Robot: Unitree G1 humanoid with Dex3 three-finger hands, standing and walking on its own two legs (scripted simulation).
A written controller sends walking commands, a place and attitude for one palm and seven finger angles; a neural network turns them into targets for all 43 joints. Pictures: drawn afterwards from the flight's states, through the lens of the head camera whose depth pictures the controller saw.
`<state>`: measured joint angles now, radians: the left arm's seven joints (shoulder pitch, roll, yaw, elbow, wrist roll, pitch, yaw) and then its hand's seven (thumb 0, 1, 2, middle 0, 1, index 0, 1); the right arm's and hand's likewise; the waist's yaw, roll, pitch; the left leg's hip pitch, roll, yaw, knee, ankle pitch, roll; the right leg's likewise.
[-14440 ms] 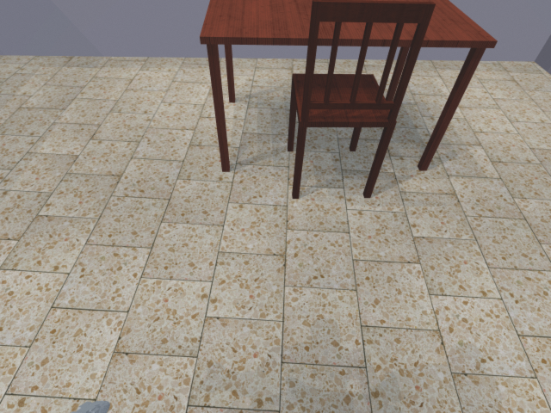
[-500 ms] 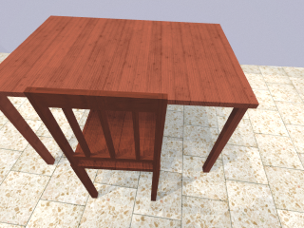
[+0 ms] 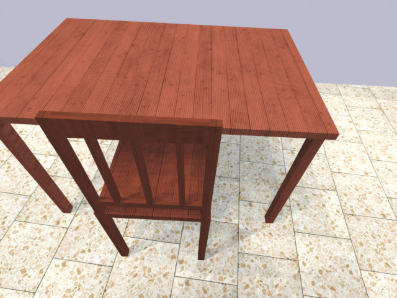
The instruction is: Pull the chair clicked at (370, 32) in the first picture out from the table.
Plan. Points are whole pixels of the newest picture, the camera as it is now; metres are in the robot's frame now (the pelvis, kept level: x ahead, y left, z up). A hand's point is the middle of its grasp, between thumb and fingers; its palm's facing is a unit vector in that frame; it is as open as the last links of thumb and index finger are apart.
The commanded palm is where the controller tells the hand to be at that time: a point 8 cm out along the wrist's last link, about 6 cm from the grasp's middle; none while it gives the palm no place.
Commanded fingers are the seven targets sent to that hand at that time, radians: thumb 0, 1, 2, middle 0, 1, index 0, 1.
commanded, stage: look again from close up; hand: left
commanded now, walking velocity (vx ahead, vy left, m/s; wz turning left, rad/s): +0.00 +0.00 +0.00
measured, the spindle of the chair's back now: (143, 174) +0.43 +0.18 -0.08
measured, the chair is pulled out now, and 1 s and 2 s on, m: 0.00 0.00 0.00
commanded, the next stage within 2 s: raise the hand toward the chair's back in 0.12 s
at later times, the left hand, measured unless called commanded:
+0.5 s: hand (122, 266) +0.18 +0.16 -0.01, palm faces +0.06 -1.00 +0.01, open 8.0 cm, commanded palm +0.10 +0.22 -0.07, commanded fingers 0.00 0.55 0.75 -0.17 -0.25 -0.17 -0.25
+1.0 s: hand (116, 289) +0.15 +0.17 -0.07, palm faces -0.01 -1.00 -0.02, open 12.3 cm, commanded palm +0.12 +0.24 -0.06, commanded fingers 0.00 -0.03 0.50 -0.11 -0.15 -0.11 -0.15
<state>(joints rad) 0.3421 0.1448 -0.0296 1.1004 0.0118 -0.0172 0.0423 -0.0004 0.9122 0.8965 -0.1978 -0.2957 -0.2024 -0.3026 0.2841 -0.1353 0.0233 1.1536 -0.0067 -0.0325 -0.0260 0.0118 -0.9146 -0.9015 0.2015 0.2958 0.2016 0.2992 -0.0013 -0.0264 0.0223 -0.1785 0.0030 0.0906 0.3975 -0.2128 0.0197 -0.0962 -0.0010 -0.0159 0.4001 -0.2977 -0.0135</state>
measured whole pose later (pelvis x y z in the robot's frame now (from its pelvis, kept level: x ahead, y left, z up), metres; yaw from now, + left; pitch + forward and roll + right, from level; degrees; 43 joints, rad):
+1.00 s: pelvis -0.06 -0.02 -0.10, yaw +3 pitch +15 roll -3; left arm 0.35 0.23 0.14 0.03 -0.27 -0.35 -0.28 0.00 0.19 0.59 -0.13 -0.19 -0.13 -0.19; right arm 0.22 -0.17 0.04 0.59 0.03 -0.18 -0.07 0.02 -0.90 -0.90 0.21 0.30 0.21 0.30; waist -0.01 0.05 -0.14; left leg -1.01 0.05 -0.02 1.19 -0.45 0.00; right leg -0.87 0.02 -0.13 1.18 -0.57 -0.05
